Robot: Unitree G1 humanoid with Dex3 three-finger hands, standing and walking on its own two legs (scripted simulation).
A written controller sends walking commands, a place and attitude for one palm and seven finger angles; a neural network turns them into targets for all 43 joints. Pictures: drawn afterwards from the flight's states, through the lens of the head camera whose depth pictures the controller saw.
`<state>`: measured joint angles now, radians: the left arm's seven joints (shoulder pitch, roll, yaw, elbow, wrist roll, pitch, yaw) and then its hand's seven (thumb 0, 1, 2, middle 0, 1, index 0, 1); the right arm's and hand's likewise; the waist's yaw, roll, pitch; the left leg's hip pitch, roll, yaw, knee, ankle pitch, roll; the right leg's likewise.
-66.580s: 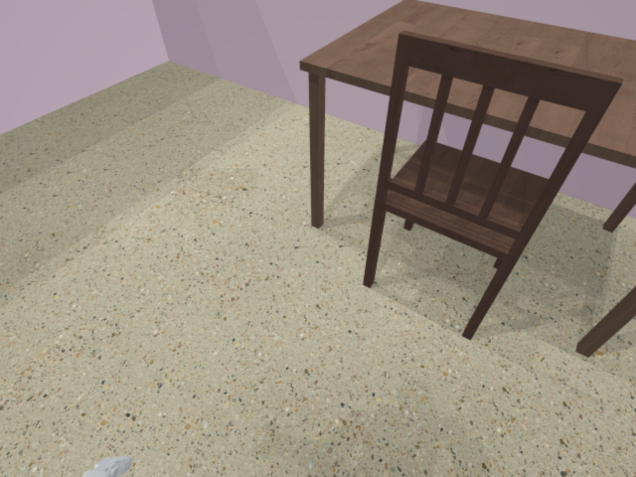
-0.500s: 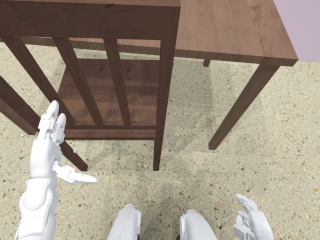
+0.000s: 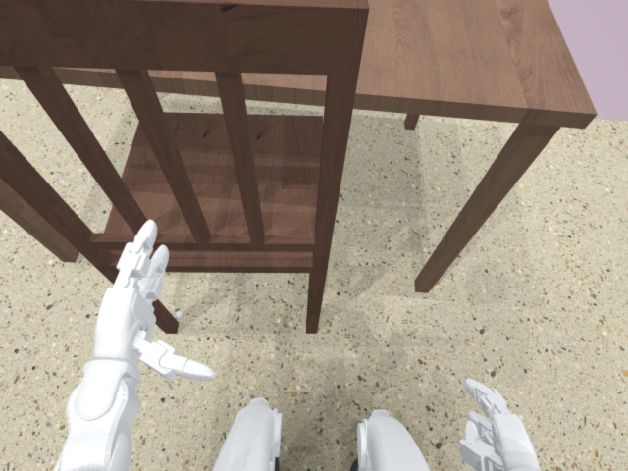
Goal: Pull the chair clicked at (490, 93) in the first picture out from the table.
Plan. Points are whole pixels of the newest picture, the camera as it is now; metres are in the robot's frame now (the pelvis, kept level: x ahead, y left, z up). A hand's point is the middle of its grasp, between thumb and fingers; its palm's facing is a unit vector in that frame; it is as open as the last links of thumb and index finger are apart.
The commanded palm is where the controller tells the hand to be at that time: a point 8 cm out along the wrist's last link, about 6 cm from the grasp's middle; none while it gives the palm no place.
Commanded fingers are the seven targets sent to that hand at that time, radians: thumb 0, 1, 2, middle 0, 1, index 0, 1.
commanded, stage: aim the fingers beside a spindle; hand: left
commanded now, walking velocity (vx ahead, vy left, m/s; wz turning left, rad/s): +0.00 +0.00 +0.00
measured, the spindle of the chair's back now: (176, 175) +0.47 +0.21 +0.05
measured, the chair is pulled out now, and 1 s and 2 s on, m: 0.02 0.02 0.02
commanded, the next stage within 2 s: push the fingers through the gap in 1.24 s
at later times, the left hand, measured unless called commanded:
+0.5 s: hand (174, 302) +0.30 +0.18 +0.04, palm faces +0.05 -1.00 -0.05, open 16.9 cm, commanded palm +0.28 +0.23 +0.03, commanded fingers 0.00 -0.50 0.30 -0.06 -0.08 -0.06 -0.08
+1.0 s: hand (182, 312) +0.30 +0.18 +0.01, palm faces +0.04 -1.00 -0.02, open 16.9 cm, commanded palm +0.28 +0.23 +0.03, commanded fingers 0.00 -0.50 0.30 -0.06 -0.08 -0.06 -0.08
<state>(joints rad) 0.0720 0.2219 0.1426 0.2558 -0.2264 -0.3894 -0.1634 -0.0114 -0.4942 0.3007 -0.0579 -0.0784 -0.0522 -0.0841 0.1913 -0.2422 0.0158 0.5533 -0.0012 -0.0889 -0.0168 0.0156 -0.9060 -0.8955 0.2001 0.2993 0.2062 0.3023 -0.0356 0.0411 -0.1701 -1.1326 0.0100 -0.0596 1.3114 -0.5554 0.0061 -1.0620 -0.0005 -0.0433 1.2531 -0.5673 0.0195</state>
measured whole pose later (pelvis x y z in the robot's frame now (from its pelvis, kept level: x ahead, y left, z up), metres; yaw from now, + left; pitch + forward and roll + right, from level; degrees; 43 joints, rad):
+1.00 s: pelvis +0.00 -0.01 +0.00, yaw +0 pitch +22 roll -3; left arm 0.07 0.23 0.16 0.26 -0.22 -0.40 -0.15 -0.01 -0.49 0.30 -0.06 -0.08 -0.05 -0.08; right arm 0.19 -0.25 0.01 0.56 -0.01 -0.08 -0.02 0.02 -0.91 -0.90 0.20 0.30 0.21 0.30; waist -0.04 0.03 -0.17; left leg -1.14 0.02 -0.06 1.32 -0.56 -0.01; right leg -1.07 0.01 -0.05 1.27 -0.58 0.01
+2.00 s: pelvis +0.00 -0.01 +0.00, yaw -1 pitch +22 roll -3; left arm -0.17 0.26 0.23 0.44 -0.19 -0.43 -0.13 -0.01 -0.49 0.30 -0.06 -0.08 -0.06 -0.08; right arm 0.23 -0.25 0.01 0.60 -0.01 -0.07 -0.02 0.01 -0.91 -0.90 0.20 0.30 0.21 0.30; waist -0.06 0.03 -0.16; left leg -1.13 0.02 -0.05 1.29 -0.54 0.00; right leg -1.07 0.01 -0.03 1.24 -0.55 0.01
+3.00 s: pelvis +0.00 +0.00 +0.00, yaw -2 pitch +24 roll -4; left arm -0.42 0.30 0.31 0.71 -0.15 -0.50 -0.12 -0.01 -0.50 0.30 -0.06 -0.08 -0.06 -0.08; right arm 0.26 -0.24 0.01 0.63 -0.02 -0.01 0.01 0.01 -0.91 -0.90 0.20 0.30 0.21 0.30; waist -0.09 0.03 -0.16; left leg -1.17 0.02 -0.04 1.29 -0.54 0.01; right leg -1.11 0.01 -0.02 1.23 -0.54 0.03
